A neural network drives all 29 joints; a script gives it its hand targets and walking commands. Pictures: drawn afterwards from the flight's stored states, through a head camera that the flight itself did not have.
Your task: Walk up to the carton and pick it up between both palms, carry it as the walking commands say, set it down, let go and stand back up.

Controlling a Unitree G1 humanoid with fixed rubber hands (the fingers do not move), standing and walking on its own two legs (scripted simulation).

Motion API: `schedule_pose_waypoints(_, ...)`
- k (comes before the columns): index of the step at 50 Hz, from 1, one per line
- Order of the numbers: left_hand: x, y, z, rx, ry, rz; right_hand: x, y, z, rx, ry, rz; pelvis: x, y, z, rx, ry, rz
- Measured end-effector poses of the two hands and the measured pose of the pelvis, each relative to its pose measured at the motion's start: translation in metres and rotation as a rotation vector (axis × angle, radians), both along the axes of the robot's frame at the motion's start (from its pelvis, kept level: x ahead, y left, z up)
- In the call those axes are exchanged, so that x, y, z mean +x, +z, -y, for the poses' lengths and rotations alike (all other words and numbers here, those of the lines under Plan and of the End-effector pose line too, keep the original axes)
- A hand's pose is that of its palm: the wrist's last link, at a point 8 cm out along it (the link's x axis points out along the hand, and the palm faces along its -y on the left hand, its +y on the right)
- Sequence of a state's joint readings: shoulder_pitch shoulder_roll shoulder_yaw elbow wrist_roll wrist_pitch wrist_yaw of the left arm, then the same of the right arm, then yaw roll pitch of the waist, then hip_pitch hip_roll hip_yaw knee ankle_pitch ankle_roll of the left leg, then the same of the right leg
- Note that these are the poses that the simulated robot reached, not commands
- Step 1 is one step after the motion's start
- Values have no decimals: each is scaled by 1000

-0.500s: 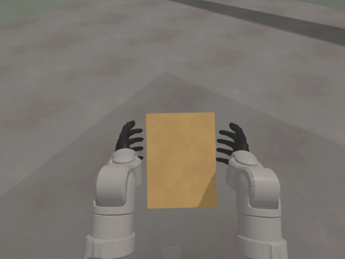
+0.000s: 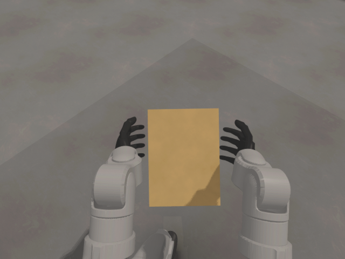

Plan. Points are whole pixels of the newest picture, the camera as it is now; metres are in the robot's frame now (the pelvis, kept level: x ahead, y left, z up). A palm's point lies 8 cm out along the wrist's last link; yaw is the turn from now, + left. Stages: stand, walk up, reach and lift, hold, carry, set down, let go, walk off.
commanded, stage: carry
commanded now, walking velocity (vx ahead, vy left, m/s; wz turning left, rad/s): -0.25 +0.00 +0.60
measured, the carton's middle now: (182, 153) +0.38 -0.01 -0.02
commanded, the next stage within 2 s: none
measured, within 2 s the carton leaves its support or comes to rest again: neither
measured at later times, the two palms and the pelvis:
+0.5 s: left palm (60, 244) +0.16 +0.19 +0.08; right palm (204, 207) +0.22 -0.04 +0.08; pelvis -0.12 -0.01 +0.00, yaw +15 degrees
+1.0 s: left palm out of the picture -0.03 +0.23 +0.08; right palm out of the picture +0.09 +0.03 +0.07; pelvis -0.24 -0.05 +0.00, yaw +32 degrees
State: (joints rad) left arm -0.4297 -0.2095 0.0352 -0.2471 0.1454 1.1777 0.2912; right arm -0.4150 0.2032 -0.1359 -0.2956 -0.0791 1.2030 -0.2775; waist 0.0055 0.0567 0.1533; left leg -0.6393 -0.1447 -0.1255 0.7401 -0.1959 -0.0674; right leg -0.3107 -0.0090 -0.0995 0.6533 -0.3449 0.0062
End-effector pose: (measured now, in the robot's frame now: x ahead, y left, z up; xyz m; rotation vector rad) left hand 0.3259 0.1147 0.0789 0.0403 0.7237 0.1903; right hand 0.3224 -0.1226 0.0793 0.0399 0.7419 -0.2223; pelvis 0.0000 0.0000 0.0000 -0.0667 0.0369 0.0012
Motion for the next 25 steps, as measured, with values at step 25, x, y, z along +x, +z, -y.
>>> schedule_pose_waypoints(25,-163,5,-79,7,282,-7,-100,-2,-87,-24,292,-33,-116,-2,6,18,259,-9)
